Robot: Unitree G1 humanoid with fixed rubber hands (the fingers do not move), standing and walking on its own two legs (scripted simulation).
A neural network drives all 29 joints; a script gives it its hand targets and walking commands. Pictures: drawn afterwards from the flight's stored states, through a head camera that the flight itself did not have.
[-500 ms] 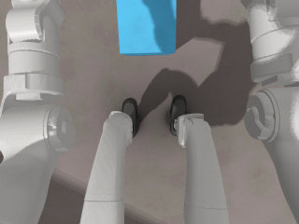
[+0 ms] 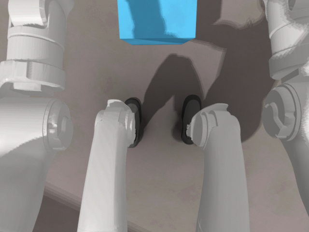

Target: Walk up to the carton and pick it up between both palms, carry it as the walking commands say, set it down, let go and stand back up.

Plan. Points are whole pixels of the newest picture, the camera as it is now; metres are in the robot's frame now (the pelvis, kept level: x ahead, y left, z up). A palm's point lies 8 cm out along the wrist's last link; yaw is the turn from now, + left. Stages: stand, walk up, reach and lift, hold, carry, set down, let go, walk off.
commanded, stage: reach and lift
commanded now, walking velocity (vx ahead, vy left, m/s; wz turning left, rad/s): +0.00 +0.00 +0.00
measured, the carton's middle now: out of the picture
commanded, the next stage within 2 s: none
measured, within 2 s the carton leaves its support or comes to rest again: neither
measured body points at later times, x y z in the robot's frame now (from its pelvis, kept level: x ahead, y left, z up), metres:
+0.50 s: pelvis +0.01 -0.01 -0.13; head +0.39 -0.01 +0.10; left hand +0.57 +0.19 -0.30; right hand +0.60 -0.15 -0.30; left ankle +0.12 +0.11 -0.50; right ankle +0.14 -0.12 -0.50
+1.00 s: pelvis +0.03 +0.00 -0.18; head +0.41 +0.00 +0.04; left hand +0.58 +0.19 -0.37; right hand +0.61 -0.15 -0.37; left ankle +0.12 +0.11 -0.50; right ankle +0.14 -0.12 -0.50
